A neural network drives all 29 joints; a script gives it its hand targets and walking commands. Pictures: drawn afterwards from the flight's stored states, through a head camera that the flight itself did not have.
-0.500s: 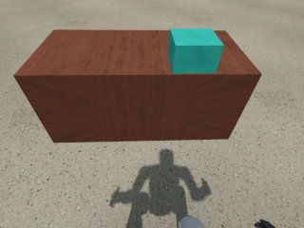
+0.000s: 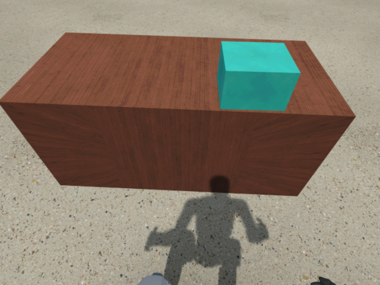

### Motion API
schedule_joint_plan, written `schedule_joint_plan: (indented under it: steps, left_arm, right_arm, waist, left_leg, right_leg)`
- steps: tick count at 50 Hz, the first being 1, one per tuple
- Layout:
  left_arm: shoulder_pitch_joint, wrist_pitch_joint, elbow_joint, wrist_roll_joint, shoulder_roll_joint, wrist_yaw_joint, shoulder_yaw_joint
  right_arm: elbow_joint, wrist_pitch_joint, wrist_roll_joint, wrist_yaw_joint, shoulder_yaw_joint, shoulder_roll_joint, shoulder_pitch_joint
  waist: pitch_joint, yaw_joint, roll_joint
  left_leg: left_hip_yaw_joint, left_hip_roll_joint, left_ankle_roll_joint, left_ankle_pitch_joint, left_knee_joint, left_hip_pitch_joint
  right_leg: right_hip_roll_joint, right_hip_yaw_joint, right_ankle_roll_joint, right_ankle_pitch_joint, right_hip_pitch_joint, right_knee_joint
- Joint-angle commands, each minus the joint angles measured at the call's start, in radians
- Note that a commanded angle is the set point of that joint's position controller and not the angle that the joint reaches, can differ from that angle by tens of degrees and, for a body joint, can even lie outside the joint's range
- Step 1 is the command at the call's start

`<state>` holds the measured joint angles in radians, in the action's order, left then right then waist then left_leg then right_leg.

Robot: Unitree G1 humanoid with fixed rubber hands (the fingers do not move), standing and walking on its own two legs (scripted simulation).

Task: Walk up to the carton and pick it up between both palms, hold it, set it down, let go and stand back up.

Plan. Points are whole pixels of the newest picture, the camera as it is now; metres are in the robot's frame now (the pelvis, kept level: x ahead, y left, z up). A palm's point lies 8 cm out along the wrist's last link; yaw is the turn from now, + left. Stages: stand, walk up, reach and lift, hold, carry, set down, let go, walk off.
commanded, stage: walk up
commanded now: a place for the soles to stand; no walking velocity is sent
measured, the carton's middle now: (252, 75) +0.90 -0.20 -0.03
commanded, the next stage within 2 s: none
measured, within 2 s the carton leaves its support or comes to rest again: neither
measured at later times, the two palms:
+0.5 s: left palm (102, 234) +0.25 +0.24 -0.10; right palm (368, 261) +0.23 -0.39 -0.09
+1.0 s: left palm (133, 194) +0.37 +0.19 -0.11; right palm (352, 193) +0.39 -0.41 -0.07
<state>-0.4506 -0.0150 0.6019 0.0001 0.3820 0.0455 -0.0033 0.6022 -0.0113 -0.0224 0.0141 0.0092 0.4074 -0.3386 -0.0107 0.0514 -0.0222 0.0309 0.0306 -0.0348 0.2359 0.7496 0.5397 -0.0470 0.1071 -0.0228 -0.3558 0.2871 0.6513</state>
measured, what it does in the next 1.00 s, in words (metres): walks ahead: left foot, then right foot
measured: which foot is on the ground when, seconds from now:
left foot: up 0.00-0.02, down 0.04-0.50, up 0.52-0.84, down 0.86-1.00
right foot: down 0.00-0.06, up 0.08-0.46, down 0.48-0.88, up 0.90-1.00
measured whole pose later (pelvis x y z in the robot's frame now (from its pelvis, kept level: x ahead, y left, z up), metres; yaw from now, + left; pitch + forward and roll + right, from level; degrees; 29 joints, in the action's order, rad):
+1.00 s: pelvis +0.31 -0.11 -0.01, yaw +0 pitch -7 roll +0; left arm -0.40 0.08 0.60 0.00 0.42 0.05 0.00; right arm 0.60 -0.02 -0.02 -0.05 0.01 0.37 -0.39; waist -0.07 0.02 0.06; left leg -0.04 0.02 -0.04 0.33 0.74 0.30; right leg -0.02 0.03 -0.04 -0.53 0.36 1.11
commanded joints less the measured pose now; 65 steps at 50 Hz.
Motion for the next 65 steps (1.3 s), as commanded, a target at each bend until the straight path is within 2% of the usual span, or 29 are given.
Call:
schedule_joint_plan:
  steps: [1, 2, 3, 4, 5, 7, 9, 20, 23, 24, 25, 26, 27, 28, 30, 33, 37, 41, 43, 44, 45, 46, 50, 58, 61, 62, 63, 64, 65]
  left_arm:
    - [0.029, -0.018, -0.145, 0.04, 0.201, -0.002, -0.107]
    - [0.007, -0.014, -0.139, 0.037, 0.165, 0.001, -0.095]
    - [0.004, -0.014, -0.149, 0.031, 0.125, 0.005, -0.089]
    - [0.021, -0.004, -0.172, 0.021, 0.146, 0.006, -0.097]
    - [0.084, 0.02, -0.185, 0.041, 0.24, -0.006, -0.118]
    - [0.122, 0.024, -0.188, 0.045, 0.268, -0.005, -0.129]
    - [0.104, 0.011, -0.169, 0.037, 0.232, 0.008, -0.126]
    - [0.152, 0.029, -0.187, 0.036, 0.238, 0.032, -0.125]
    - [-0.057, 0.011, -0.095, 0.04, 0.249, 0.012, -0.139]
    - [-0.189, 0.004, -0.045, 0.049, 0.313, -0.004, -0.163]
    - [-0.197, 0.001, -0.051, 0.053, 0.392, -0.02, -0.175]
    - [-0.157, 0.006, -0.096, 0.042, 0.409, -0.021, -0.171]
    - [-0.142, 0.007, -0.109, 0.034, 0.364, -0.018, -0.165]
    - [-0.1, 0.007, -0.109, 0.029, 0.346, -0.022, -0.166]
    - [-0.061, 0.012, -0.11, 0.031, 0.33, -0.033, -0.151]
    - [-0.06, 0.012, -0.099, 0.035, 0.259, -0.025, -0.123]
    - [-0.001, 0.017, -0.125, 0.042, 0.231, -0.017, -0.116]
    - [0.129, 0.033, -0.164, 0.046, 0.198, 0.009, -0.098]
    - [0.098, 0.041, -0.16, 0.046, 0.151, 0.019, -0.091]
    - [0.102, 0.045, -0.184, 0.037, 0.146, 0.018, -0.096]
    - [0.116, 0.064, -0.201, 0.038, 0.214, 0.013, -0.119]
    - [0.131, 0.077, -0.205, 0.047, 0.278, 0.012, -0.141]
    - [0.102, 0.059, -0.178, 0.041, 0.273, 0.023, -0.148]
    - [0.122, 0.058, -0.189, 0.026, 0.251, 0.039, -0.138]
    - [-0.043, 0.045, -0.107, 0.031, 0.237, 0.03, -0.14]
    - [-0.167, 0.037, -0.045, 0.036, 0.252, 0.017, -0.154]
    - [-0.22, 0.023, -0.02, 0.044, 0.315, -0.001, -0.164]
    - [-0.181, 0.018, -0.058, 0.055, 0.402, -0.016, -0.172]
    - [-0.153, 0.018, -0.089, 0.054, 0.403, -0.019, -0.167]
  right_arm:
    - [-0.081, -0.05, 0.01, -0.023, 0.098, 0.186, -0.094]
    - [-0.058, -0.052, 0.006, -0.033, 0.112, 0.221, -0.146]
    - [-0.056, -0.055, -0.014, -0.045, 0.131, 0.276, -0.193]
    - [-0.068, -0.055, -0.03, -0.055, 0.133, 0.326, -0.22]
    - [-0.075, -0.058, -0.025, -0.07, 0.137, 0.316, -0.234]
    - [-0.092, -0.071, -0.015, -0.073, 0.126, 0.31, -0.158]
    - [-0.084, -0.078, -0.02, -0.074, 0.123, 0.305, -0.097]
    - [-0.083, -0.073, 0.0, -0.071, 0.123, 0.331, -0.063]
    - [-0.079, -0.055, 0.006, -0.066, 0.107, 0.289, 0.006]
    - [-0.078, -0.051, 0.004, -0.061, 0.09, 0.221, -0.009]
    - [-0.1, -0.054, 0.018, -0.054, 0.061, 0.143, -0.054]
    - [-0.11, -0.044, 0.029, -0.064, 0.059, 0.162, -0.051]
    - [-0.126, -0.031, 0.031, -0.071, 0.086, 0.238, 0.012]
    - [-0.121, -0.028, 0.029, -0.07, 0.096, 0.257, 0.011]
    - [-0.086, -0.035, 0.032, -0.059, 0.09, 0.238, -0.057]
    - [-0.099, -0.046, 0.015, -0.056, 0.072, 0.198, -0.054]
    - [-0.102, -0.044, 0.014, -0.053, 0.069, 0.17, -0.046]
    - [-0.044, -0.045, 0.02, -0.069, 0.088, 0.201, -0.181]
    - [-0.036, -0.039, -0.006, -0.087, 0.114, 0.277, -0.222]
    - [-0.05, -0.038, -0.027, -0.097, 0.128, 0.335, -0.252]
    - [-0.065, -0.04, -0.035, -0.11, 0.12, 0.348, -0.234]
    - [-0.082, -0.046, -0.04, -0.117, 0.126, 0.352, -0.2]
    - [-0.091, -0.062, -0.02, -0.107, 0.124, 0.344, -0.07]
    - [-0.087, -0.06, -0.011, -0.093, 0.131, 0.343, -0.064]
    - [-0.093, -0.043, -0.006, -0.09, 0.13, 0.345, 0.063]
    - [-0.081, -0.032, -0.012, -0.084, 0.116, 0.283, 0.053]
    - [-0.084, -0.031, -0.004, -0.076, 0.081, 0.186, 0.022]
    - [-0.124, -0.038, 0.012, -0.077, 0.049, 0.111, 0.013]
    - [-0.137, -0.025, 0.028, -0.091, 0.063, 0.17, 0.073]
  waist:
    - [0.044, -0.049, 0.121]
    - [0.061, -0.074, 0.031]
    - [0.068, -0.114, -0.114]
    - [0.033, -0.129, -0.191]
    - [-0.003, -0.157, -0.122]
    - [-0.109, -0.12, 0.002]
    - [-0.188, -0.09, -0.008]
    - [-0.196, -0.093, -0.119]
    - [-0.081, 0.052, 0.021]
    - [0.015, 0.12, 0.199]
    - [0.076, 0.109, 0.418]
    - [0.073, 0.086, 0.356]
    - [0.003, 0.096, 0.239]
    - [-0.072, 0.06, 0.173]
    - [-0.021, 0.032, 0.16]
    - [0.075, 0.019, 0.135]
    - [0.041, 0.024, 0.179]
    - [0.032, -0.062, 0.155]
    - [0.022, -0.093, 0.023]
    - [-0.019, -0.122, -0.132]
    - [-0.087, -0.131, -0.11]
    - [-0.121, -0.129, -0.069]
    - [-0.214, -0.065, -0.022]
    - [-0.213, -0.096, -0.161]
    - [-0.118, 0.03, -0.125]
    - [-0.044, 0.092, -0.001]
    - [-0.001, 0.124, 0.251]
    - [0.012, 0.108, 0.416]
    - [-0.008, 0.103, 0.27]
  left_leg:
    - [-0.08, -0.023, 0.012, -0.075, -0.15, -0.404]
    - [-0.022, -0.002, -0.003, 0.05, -0.162, -0.482]
    - [0.275, 0.149, -0.06, 0.314, -0.25, -0.555]
    - [0.736, 0.321, -0.147, 0.54, -0.455, -0.586]
    - [0.837, 0.397, -0.244, 0.556, -0.49, -0.581]
    - [0.627, 0.36, -0.243, 0.519, -0.481, -0.483]
    - [0.458, 0.299, -0.209, 0.399, -0.472, -0.375]
    - [0.193, 0.262, -0.179, 0.215, -0.366, -0.317]
    - [0.018, 0.179, -0.091, 0.027, -0.042, -0.182]
    - [-0.033, 0.106, -0.037, 0.02, 0.25, -0.104]
    - [-0.051, -0.029, 0.018, 0.315, 0.414, 0.033]
    - [0.029, -0.106, 0.01, 0.418, 0.485, 0.146]
    - [0.057, -0.066, -0.006, 0.384, 0.552, 0.155]
    - [0.06, -0.03, -0.012, 0.333, 0.551, 0.156]
    - [0.043, 0.013, 0.0, 0.304, 0.479, 0.139]
    - [0.003, 0.02, 0.007, 0.298, 0.345, 0.075]
    - [-0.067, 0.021, 0.02, 0.132, 0.093, -0.013]
    - [-0.107, -0.025, 0.019, -0.107, -0.116, -0.439]
    - [0.131, 0.099, -0.038, 0.233, -0.193, -0.51]
    - [0.517, 0.283, -0.138, 0.584, -0.355, -0.482]
    - [0.762, 0.403, -0.208, 0.782, -0.52, -0.393]
    - [0.811, 0.432, -0.256, 0.775, -0.535, -0.397]
    - [0.465, 0.338, -0.2, 0.569, -0.482, -0.271]
    - [0.202, 0.265, -0.168, 0.475, -0.4, -0.249]
    - [0.039, 0.23, -0.116, 0.359, -0.207, -0.126]
    - [-0.02, 0.17, -0.08, 0.297, 0.052, -0.068]
    - [-0.094, 0.089, -0.026, 0.263, 0.332, 0.008]
    - [-0.026, -0.067, 0.027, 0.45, 0.47, 0.188]
    - [0.058, -0.078, 0.015, 0.439, 0.529, 0.235]
  right_leg:
    - [-0.17, -0.12, -0.11, -0.185, 0.097, -0.071]
    - [-0.134, -0.072, -0.083, -0.202, 0.166, 0.064]
    - [-0.07, -0.032, -0.048, -0.203, 0.319, 0.312]
    - [0.046, -0.096, -0.012, -0.279, 0.508, 0.485]
    - [-0.005, -0.158, 0.002, -0.277, 0.556, 0.568]
    - [-0.061, -0.2, 0.007, -0.203, 0.561, 0.596]
    - [-0.083, -0.189, -0.002, -0.11, 0.492, 0.508]
    - [-0.081, -0.124, 0.001, 0.07, 0.231, 0.134]
    - [-0.007, -0.047, -0.012, 0.156, -0.183, -0.061]
    - [-0.035, -0.167, -0.033, 0.072, -0.34, -0.108]
    - [-0.208, -0.446, -0.091, 0.054, -0.407, -0.217]
    - [-0.276, -0.697, -0.164, -0.087, -0.394, -0.333]
    - [-0.314, -0.789, -0.227, -0.213, -0.287, -0.411]
    - [-0.29, -0.736, -0.198, -0.273, -0.216, -0.417]
    - [-0.248, -0.495, -0.19, 0.114, -0.287, -0.283]
    - [-0.246, -0.369, -0.217, 0.31, -0.256, -0.225]
    - [-0.224, -0.259, -0.211, 0.191, -0.148, -0.22]
    - [-0.133, -0.141, -0.118, -0.157, 0.179, -0.088]
    - [-0.067, -0.078, -0.063, -0.267, 0.333, 0.107]
    - [0.003, -0.08, -0.017, -0.322, 0.47, 0.329]
    - [0.023, -0.157, 0.005, -0.292, 0.503, 0.478]
    - [-0.012, -0.196, 0.017, -0.24, 0.534, 0.547]
    - [-0.055, -0.206, 0.026, -0.137, 0.439, 0.507]
    - [-0.07, -0.123, 0.02, -0.027, 0.274, 0.245]
    - [-0.021, -0.014, -0.016, 0.077, -0.087, 0.038]
    - [0.016, -0.036, -0.011, 0.052, -0.265, -0.032]
    - [-0.05, -0.193, -0.02, -0.049, -0.318, -0.14]
    - [-0.221, -0.578, -0.106, -0.022, -0.333, -0.27]
    - [-0.306, -0.761, -0.187, -0.102, -0.264, -0.373]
